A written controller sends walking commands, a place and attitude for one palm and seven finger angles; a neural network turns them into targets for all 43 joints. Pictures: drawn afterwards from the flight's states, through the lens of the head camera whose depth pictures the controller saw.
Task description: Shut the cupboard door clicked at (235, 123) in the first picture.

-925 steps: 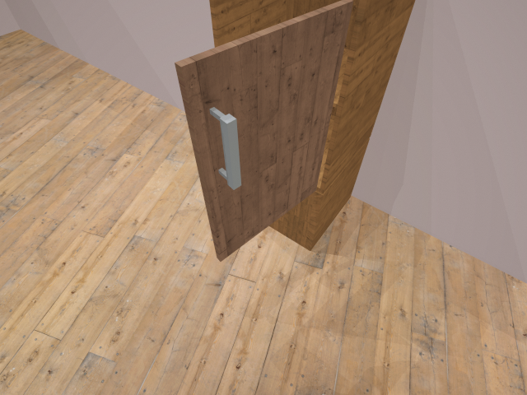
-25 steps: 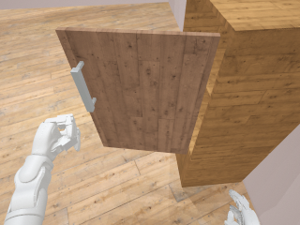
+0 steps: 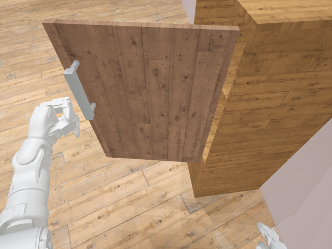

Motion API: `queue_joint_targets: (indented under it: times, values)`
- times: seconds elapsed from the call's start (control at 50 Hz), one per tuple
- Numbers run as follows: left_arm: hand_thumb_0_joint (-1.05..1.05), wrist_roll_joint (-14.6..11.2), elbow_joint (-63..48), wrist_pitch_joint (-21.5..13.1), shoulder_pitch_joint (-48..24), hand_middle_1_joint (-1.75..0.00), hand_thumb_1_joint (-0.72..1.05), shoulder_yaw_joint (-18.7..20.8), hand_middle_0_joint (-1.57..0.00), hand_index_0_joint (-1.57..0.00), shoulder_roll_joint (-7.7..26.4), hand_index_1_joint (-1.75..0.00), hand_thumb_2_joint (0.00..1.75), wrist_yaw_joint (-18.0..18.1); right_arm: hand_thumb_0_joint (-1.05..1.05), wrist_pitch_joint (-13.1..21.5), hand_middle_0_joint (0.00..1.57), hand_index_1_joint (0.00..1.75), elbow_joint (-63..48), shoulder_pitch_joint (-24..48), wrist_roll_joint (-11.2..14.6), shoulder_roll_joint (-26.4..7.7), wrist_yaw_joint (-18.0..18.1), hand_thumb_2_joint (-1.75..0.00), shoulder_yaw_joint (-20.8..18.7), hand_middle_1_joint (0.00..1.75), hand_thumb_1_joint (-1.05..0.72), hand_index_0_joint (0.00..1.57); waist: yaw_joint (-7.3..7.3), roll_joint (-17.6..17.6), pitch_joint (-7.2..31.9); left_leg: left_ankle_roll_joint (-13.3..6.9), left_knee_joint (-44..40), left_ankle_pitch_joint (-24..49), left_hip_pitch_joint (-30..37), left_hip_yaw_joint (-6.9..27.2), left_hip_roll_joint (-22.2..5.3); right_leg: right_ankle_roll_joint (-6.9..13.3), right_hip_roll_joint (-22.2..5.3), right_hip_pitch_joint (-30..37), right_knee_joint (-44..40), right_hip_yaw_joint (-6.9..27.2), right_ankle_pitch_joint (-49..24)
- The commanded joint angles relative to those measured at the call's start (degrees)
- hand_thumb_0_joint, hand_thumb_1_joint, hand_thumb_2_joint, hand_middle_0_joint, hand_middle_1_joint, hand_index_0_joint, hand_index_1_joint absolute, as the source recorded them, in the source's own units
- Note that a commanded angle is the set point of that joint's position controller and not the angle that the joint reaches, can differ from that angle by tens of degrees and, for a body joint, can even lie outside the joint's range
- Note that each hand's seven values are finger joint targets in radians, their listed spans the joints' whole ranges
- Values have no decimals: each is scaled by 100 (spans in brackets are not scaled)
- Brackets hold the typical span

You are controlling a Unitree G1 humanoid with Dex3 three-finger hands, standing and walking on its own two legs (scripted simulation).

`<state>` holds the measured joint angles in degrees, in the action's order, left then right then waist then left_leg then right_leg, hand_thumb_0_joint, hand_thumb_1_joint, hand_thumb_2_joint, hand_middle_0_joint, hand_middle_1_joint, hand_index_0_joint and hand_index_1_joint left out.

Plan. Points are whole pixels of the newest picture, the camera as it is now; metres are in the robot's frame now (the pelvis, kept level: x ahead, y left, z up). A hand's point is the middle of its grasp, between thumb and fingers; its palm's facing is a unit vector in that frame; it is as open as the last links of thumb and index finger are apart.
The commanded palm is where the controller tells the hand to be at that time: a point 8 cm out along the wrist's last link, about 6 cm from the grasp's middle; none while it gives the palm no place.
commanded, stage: bring the fist close to the handle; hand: left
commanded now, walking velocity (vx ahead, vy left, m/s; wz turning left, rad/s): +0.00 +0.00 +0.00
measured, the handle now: (83, 92) +0.49 +0.24 +0.09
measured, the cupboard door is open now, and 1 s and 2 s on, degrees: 79 76 59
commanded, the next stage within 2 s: push the door shut along its arc in 0.46 s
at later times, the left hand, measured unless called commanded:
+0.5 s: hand (77, 118) +0.40 +0.23 +0.09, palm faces +0.00 -1.00 -0.01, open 3.1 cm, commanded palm +0.37 +0.28 +0.10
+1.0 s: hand (80, 107) +0.43 +0.23 +0.10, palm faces -0.11 -0.99 -0.03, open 3.2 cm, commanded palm +0.42 +0.27 +0.10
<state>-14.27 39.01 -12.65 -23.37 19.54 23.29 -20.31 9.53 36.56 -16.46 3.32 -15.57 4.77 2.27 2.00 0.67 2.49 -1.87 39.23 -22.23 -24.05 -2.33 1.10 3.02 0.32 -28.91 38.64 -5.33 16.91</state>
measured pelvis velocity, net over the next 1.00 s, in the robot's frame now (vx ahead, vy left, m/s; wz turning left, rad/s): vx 0.00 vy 0.03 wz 0.01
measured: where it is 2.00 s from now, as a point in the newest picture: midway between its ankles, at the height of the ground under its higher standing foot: outside the picture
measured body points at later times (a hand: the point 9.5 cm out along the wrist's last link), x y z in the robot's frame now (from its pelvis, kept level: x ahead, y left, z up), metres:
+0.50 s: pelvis +0.01 +0.02 +0.00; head +0.05 +0.02 +0.45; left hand +0.39 +0.28 +0.09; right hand +0.09 -0.24 -0.10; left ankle -0.03 +0.10 -0.72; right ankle +0.03 -0.08 -0.72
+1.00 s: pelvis +0.00 +0.03 +0.00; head +0.06 +0.03 +0.44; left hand +0.43 +0.28 +0.10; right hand +0.08 -0.24 -0.11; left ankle -0.03 +0.10 -0.72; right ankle +0.03 -0.08 -0.72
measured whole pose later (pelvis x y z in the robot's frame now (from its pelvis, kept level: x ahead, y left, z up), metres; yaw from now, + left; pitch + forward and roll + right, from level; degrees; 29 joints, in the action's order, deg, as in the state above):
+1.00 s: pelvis +0.00 +0.03 +0.00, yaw +1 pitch +9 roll -1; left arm -12.1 56.5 -17.1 -39.0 15.6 25.1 -23.2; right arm 4.2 37.1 -18.9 2.6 -16.2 3.9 2.1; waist 4.0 0.7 2.8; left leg -3.9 40.6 -22.4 -27.6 -2.4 2.6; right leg 1.0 -1.2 -31.6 38.7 -5.2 16.4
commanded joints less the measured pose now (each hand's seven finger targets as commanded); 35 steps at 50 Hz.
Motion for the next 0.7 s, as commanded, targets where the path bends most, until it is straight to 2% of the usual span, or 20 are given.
queue_joint_targets:
  times: [0.0, 0.04, 0.1, 0.14, 0.16, 0.18, 0.22, 0.28, 0.32, 0.34, 0.38, 0.44, 0.46, 0.48, 0.5, 0.52, 0.54, 0.58, 0.6, 0.68]
  values:
    - [0, -69, -716, -439, -2464, -150, 90, 391, -130, -130, 1578, -150, 90, -96, 0, 129, 20, 30, -630, -137, -22, -882, 39, -90, -322, 30, -90, 20, 99, -4, 1726, 11, -427, 1532, -108, 254, -57, -172, -189, 1439, -369, 627, -1536]
    - [0, -39, -596, -496, -2685, -150, 90, 336, -130, -130, 1564, -150, 90, -137, 0, 87, 20, 30, -614, -206, -29, -883, 28, -90, -327, 30, -90, 20, 96, 301, 1852, 37, -410, 1660, -20, 273, -53, -137, -168, 1353, -307, 581, -1618]
    - [0, -78, -595, -559, -2286, -150, 90, 444, -130, -130, 1599, -150, 90, -144, 0, 17, 20, 30, -685, -297, -32, -905, -5, -90, -365, 30, -90, 20, 0, 117, 2058, 37, -423, 1999, 61, 311, -85, -131, -144, 1503, -262, 523, -1883]
    - [0, -73, -669, -555, -2315, -150, 90, 224, -130, -130, 1332, -150, 90, -135, 0, -23, 20, 30, -707, -295, -27, -880, -30, -90, -368, 30, -90, 20, 26, 295, 1967, 68, -452, 2038, 128, 318, -93, -125, -132, 1312, -261, 472, -1819]
    - [0, -81, -605, -531, -2294, -150, 90, 202, -130, -130, 1261, -150, 90, -108, 0, -36, 20, 30, -716, -306, -27, -883, -41, -90, -371, 30, -90, 20, 32, 229, 1849, 70, -474, 1981, 140, 340, -103, -121, -115, 1211, -284, 444, -1738]
    - [0, -80, -581, -536, -2236, -150, 90, 375, -130, -130, 1469, -150, 90, -45, 0, -73, 20, 30, -693, -350, -36, -922, -25, -90, -399, 30, -90, 20, 33, -3, 1834, 55, -482, 1978, 96, 366, -126, -130, -116, 1268, -298, 424, -1688]
    - [0, -73, -869, -563, -2135, -150, 90, 430, -130, -130, 1453, -150, 90, 37, 0, -94, 20, 30, -761, -343, -45, -900, -50, -90, -406, 30, -90, 20, -52, 143, 2019, 71, -524, 2199, 213, 365, -124, -124, -106, 1371, -284, 436, -1826]
    - [0, -1, -1179, -619, -2225, -150, 90, 326, -130, -130, 1401, -150, 90, 180, 0, -135, 20, 30, -744, -362, -65, -870, -47, -90, -415, 30, -90, 20, 14, 280, 2027, 101, -526, 2443, 441, 388, -168, -137, -98, 1277, -300, 407, -1840]
    - [0, 23, -1318, -657, -2174, -150, 90, 415, -130, -130, 1435, -150, 90, 261, 0, -143, 20, 30, -721, -378, -69, -844, -63, -90, -429, 30, -90, 20, -24, 385, 2098, 151, -556, 2683, 591, 426, -197, -130, -71, 1262, -301, 394, -1888]
    - [0, 19, -1441, -668, -2121, -150, 90, 269, -130, -130, 1233, -150, 90, 271, 0, -132, 20, 30, -741, -352, -77, -808, -79, -90, -415, 30, -90, 20, -24, 524, 2156, 178, -553, 2809, 727, 425, -193, -129, -71, 1234, -306, 387, -1909]
    - [0, 22, -1393, -651, -2028, -150, 90, 215, -130, -130, 1192, -150, 90, 302, 0, -147, 20, 30, -716, -376, -80, -825, -70, -90, -421, 30, -90, 20, 11, 289, 2022, 199, -567, 2898, 760, 461, -233, -139, -63, 1192, -345, 354, -1864]
    - [0, 22, -1033, -547, -2298, -150, 90, 146, -130, -130, 1088, -150, 90, 303, 0, -177, 20, 30, -646, -292, -51, -830, -53, -90, -378, 30, -90, 20, 126, 193, 1557, 154, -670, 2111, 468, 418, -191, -131, -56, 1020, -445, 354, -1544]
    - [0, 41, -974, -542, -2396, -150, 90, 190, -130, -130, 1161, -150, 90, 300, 0, -186, 20, 30, -645, -290, -51, -841, -43, -90, -379, 30, -90, 20, 110, 184, 1570, 151, -689, 1921, 431, 437, -182, -117, -62, 1010, -440, 353, -1413]
    - [0, 58, -964, -549, -2402, -150, 90, 261, -130, -130, 1287, -150, 90, 309, 0, -203, 20, 30, -656, -287, -57, -856, -19, -90, -382, 30, -90, 20, 86, 97, 1576, 137, -700, 1936, 436, 448, -189, -107, -72, 1086, -443, 353, -1407]
    - [0, 56, -1067, -575, -2409, -150, 90, 223, -130, -130, 1217, -150, 90, 291, 0, -193, 20, 30, -692, -244, -58, -828, -29, -90, -363, 30, -90, 20, 49, 341, 1719, 157, -704, 2079, 550, 451, -181, -94, -77, 1120, -426, 373, -1485]
    - [0, 61, -1137, -588, -2307, -150, 90, 208, -130, -130, 1187, -150, 90, 270, 0, -186, 20, 30, -711, -245, -57, -815, -32, -90, -375, 30, -90, 20, 24, 369, 1867, 186, -665, 2332, 673, 473, -193, -89, -70, 1139, -395, 364, -1593]
    - [0, 40, -1147, -595, -2313, -150, 90, 81, -130, -130, 1038, -150, 90, 234, 0, -178, 20, 30, -711, -242, -58, -796, -41, -90, -366, 30, -90, 20, 47, 421, 1866, 223, -639, 2495, 774, 486, -207, -96, -71, 1064, -396, 348, -1638]
    - [0, 19, -1117, -619, -2331, -150, 90, 132, -130, -130, 1185, -150, 90, 156, 0, -200, 20, 30, -685, -311, -67, -841, -32, -90, -390, 30, -90, 20, 71, 227, 1943, 235, -578, 2760, 814, 492, -235, -105, -74, 1142, -367, 342, -1800]
    - [0, 20, -1085, -614, -2425, -150, 90, 24, -130, -130, 1075, -150, 90, 98, 0, -203, 20, 30, -676, -301, -58, -831, -36, -90, -381, 30, -90, 20, 110, 358, 1925, 258, -568, 2885, 896, 509, -242, -110, -71, 1027, -357, 339, -1824]
    - [0, 15, -757, -564, -2892, -150, 90, -101, -130, -130, 1084, -150, 90, -52, 0, -253, 20, 30, -618, -337, -54, -883, -16, -90, -374, 30, -90, 20, 213, 307, 1711, 276, -532, 2774, 862, 550, -242, -99, -87, 804, -360, 311, -1679]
